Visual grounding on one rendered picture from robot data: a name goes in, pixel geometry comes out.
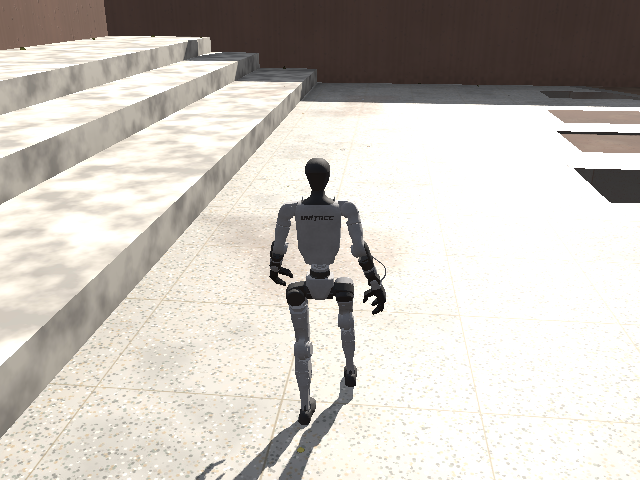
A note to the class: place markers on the robot left upper arm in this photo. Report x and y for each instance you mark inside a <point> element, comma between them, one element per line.
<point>286,212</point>

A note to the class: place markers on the left robot foot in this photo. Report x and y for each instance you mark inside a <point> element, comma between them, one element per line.
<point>305,416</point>

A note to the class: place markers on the left robot forearm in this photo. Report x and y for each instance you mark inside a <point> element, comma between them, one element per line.
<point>275,260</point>

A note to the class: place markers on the robot left hand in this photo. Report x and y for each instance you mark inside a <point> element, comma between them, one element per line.
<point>283,271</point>

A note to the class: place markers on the right robot forearm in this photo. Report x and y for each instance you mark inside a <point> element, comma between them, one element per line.
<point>369,269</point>

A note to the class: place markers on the right robot foot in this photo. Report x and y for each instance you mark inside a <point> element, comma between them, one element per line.
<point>350,379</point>

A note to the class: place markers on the robot right hand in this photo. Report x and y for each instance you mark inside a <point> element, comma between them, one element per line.
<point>380,300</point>

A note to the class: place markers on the robot right upper arm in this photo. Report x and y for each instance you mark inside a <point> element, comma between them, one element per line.
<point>350,211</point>

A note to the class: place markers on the robot foot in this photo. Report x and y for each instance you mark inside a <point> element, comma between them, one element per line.
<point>350,379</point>
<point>305,416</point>

